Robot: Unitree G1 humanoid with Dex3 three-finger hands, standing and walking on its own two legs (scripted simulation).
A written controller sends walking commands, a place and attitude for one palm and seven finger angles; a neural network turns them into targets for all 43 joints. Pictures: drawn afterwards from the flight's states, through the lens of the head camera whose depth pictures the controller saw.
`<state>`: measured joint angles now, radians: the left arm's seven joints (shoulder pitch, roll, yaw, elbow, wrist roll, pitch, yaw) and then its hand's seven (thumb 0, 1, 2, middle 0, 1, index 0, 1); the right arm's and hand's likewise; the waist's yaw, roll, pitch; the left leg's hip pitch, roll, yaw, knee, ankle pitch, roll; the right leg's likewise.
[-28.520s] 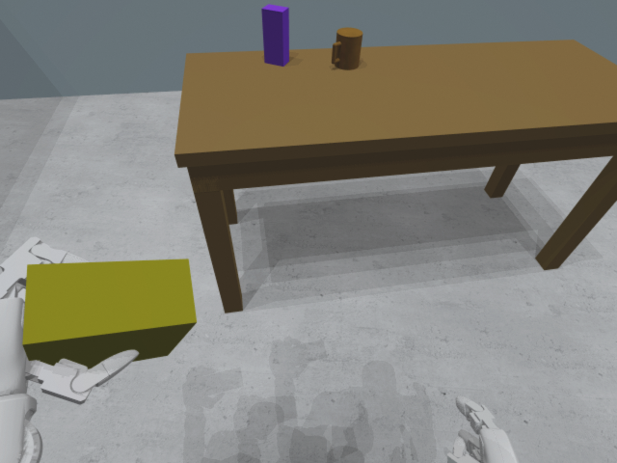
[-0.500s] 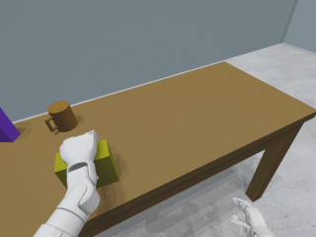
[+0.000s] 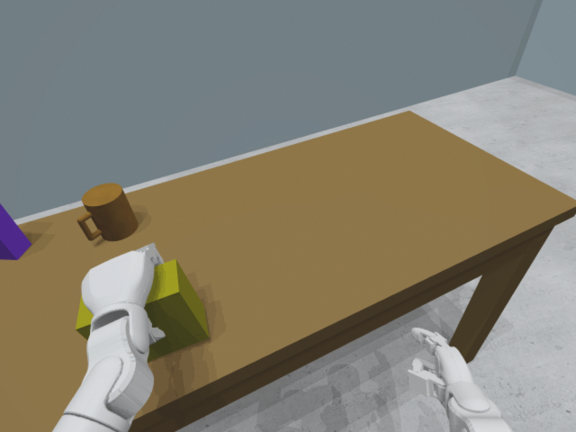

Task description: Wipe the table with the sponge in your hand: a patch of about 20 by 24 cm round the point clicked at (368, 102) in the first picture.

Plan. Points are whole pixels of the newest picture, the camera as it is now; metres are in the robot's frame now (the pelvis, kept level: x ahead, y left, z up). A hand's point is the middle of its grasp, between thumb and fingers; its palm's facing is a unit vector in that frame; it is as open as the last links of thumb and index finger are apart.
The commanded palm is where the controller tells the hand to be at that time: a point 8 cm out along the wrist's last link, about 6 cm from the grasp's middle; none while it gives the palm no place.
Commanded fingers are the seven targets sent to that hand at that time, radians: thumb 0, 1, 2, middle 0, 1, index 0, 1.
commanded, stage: slide back across to the middle lane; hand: left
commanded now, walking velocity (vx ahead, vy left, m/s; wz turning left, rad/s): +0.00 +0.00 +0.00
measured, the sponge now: (154, 323) +0.27 +0.25 +0.01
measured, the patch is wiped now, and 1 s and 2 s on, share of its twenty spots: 1.00 1.00 1.00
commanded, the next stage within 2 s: wipe forward along the middle lane in 0.16 s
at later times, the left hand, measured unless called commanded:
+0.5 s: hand (110, 315) +0.24 +0.29 +0.06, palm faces -0.02 -0.11 -0.99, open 10.5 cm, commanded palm +0.22 +0.30 +0.11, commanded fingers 0.00 0.10 1.30 -1.20 -1.60 -1.20 -1.60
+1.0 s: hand (109, 286) +0.29 +0.32 +0.07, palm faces -0.08 -0.07 -0.99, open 10.5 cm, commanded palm +0.27 +0.33 +0.10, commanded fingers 0.00 0.10 1.30 -1.20 -1.60 -1.20 -1.60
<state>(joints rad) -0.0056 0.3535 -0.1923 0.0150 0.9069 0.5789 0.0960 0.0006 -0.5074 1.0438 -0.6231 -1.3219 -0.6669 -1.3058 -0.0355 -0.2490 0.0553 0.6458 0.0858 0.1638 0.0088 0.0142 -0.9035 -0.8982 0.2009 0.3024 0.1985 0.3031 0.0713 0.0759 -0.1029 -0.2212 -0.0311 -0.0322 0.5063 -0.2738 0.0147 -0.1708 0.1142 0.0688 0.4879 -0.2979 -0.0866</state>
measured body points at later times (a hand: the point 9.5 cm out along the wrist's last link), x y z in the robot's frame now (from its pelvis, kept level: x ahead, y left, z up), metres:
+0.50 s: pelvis -0.02 +0.00 +0.00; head -0.05 -0.04 +0.45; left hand +0.24 +0.29 +0.12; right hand +0.22 -0.21 -0.09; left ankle +0.00 +0.11 -0.74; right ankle -0.03 -0.07 -0.74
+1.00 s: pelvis -0.03 -0.02 -0.01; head -0.04 -0.04 +0.44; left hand +0.29 +0.31 +0.12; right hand +0.13 -0.26 -0.12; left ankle +0.00 +0.11 -0.74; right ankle -0.03 -0.07 -0.74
